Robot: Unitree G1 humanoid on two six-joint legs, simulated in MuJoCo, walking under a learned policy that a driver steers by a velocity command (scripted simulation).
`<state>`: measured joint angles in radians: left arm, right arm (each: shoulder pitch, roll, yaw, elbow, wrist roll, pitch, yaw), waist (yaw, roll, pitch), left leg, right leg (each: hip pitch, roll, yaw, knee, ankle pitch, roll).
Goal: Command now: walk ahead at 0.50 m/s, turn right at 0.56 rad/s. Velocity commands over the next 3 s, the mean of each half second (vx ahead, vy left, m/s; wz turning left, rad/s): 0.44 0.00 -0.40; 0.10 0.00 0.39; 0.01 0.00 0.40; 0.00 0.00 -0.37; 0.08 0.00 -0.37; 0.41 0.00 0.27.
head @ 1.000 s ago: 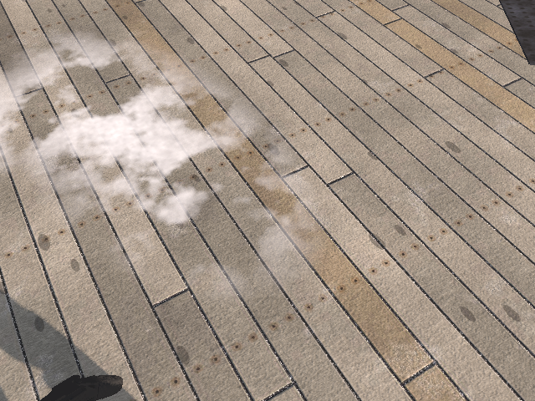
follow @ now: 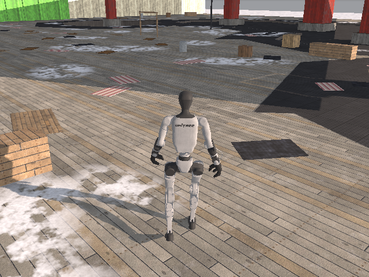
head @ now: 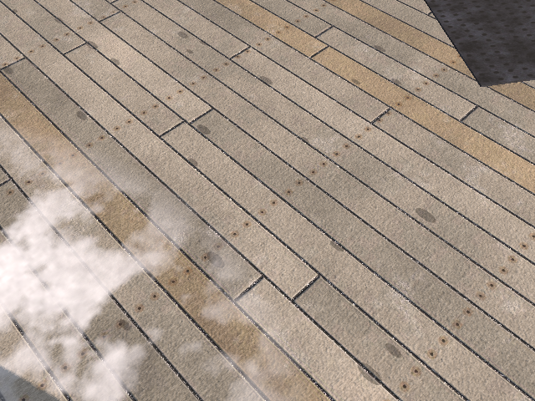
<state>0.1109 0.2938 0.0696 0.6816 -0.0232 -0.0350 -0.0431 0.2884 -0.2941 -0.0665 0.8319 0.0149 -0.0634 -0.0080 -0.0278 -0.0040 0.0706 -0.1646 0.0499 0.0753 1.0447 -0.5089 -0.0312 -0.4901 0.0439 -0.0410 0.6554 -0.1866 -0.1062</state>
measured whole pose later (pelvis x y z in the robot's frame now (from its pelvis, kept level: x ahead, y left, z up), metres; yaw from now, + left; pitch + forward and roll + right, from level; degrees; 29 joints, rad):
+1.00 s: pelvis +0.37 -0.02 +0.03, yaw +4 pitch +1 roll +1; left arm 0.15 0.26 0.05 0.68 0.02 -0.01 0.03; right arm 0.19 -0.35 -0.10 0.72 0.02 0.05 -0.03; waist -0.01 0.05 0.03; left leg -0.52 -0.08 -0.10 1.07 -0.46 -0.07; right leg -0.27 -0.01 0.01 0.46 -0.21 -0.01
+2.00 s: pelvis +0.36 +0.02 +0.03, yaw +1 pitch +1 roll +2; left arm 0.18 0.32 0.07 0.73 -0.02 0.03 0.03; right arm 0.09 -0.31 -0.09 0.75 0.01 0.02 -0.03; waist 0.02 0.01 0.07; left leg -0.41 -0.03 -0.07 0.80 -0.40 -0.09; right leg -0.25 0.03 0.13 0.46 -0.22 -0.02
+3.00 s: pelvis +0.59 +0.03 -0.01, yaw +1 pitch +2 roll +0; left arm 0.39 0.29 0.05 0.83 0.00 -0.05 0.02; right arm 0.05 -0.30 -0.05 0.64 0.03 -0.05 0.06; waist 0.05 0.01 0.07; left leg -0.54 -0.06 0.06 0.63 -0.12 0.11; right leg 0.00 -0.06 -0.11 0.80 -0.49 0.02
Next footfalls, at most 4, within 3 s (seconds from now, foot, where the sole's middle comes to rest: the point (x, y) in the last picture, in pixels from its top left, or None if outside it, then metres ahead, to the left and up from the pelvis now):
0.42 left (240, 398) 0.44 0.10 -0.75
0.86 right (336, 397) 0.44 -0.13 -0.75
1.26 left None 0.39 0.13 -0.75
1.72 right None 0.41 -0.08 -0.75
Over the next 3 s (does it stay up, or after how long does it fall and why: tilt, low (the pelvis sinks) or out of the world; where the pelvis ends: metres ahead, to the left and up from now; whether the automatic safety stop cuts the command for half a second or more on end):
stays up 0.59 0.03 -0.01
